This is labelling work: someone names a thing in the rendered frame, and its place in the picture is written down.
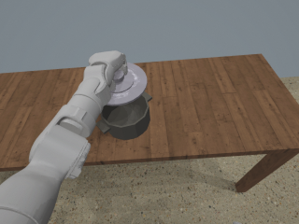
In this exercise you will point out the robot left hand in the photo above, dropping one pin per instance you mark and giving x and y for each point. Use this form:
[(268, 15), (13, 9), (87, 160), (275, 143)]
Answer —
[(115, 58)]

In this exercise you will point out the knob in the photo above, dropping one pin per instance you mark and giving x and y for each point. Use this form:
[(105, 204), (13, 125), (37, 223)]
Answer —
[(118, 76)]

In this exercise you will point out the robot left forearm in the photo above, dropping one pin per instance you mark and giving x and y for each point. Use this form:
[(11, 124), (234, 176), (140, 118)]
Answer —
[(81, 112)]

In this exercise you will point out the pot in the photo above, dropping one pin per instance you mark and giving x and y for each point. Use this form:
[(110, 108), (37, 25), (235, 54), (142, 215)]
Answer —
[(126, 122)]

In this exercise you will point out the lid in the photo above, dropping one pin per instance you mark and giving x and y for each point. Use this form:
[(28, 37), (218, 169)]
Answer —
[(131, 88)]

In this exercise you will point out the table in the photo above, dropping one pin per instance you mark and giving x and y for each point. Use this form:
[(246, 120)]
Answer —
[(200, 108)]

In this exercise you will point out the robot left upper arm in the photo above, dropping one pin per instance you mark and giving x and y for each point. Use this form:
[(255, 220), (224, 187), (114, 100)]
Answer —
[(29, 196)]

